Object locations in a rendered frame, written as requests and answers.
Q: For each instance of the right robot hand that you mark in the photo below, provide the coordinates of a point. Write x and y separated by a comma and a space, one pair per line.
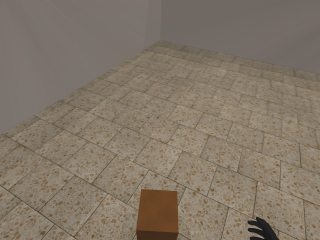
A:
267, 232

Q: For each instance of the carton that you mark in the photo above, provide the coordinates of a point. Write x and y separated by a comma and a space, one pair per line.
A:
157, 215

